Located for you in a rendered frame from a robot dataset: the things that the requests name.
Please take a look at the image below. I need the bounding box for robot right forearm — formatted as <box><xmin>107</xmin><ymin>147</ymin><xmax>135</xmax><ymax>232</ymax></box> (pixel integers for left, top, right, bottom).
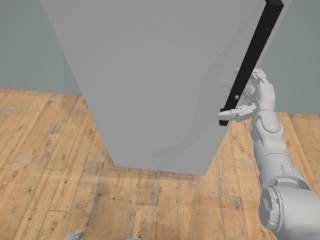
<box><xmin>250</xmin><ymin>110</ymin><xmax>320</xmax><ymax>199</ymax></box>

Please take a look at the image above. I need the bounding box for fridge door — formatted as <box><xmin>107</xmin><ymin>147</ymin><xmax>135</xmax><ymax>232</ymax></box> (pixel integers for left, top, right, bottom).
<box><xmin>40</xmin><ymin>0</ymin><xmax>293</xmax><ymax>176</ymax></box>

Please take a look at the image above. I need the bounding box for handle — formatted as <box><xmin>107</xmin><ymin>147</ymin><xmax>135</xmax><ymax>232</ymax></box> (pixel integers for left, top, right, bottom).
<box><xmin>219</xmin><ymin>0</ymin><xmax>284</xmax><ymax>126</ymax></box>

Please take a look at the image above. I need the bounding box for left robot hand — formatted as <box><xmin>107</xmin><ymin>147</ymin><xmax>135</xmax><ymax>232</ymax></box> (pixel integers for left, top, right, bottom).
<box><xmin>63</xmin><ymin>229</ymin><xmax>84</xmax><ymax>240</ymax></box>

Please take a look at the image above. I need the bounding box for right robot hand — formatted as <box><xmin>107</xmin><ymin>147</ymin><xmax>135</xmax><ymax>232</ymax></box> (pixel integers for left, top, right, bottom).
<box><xmin>217</xmin><ymin>68</ymin><xmax>276</xmax><ymax>123</ymax></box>

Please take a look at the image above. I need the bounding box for right robot upper arm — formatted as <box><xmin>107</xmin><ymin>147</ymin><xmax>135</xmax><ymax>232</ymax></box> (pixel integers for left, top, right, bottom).
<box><xmin>258</xmin><ymin>185</ymin><xmax>320</xmax><ymax>240</ymax></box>

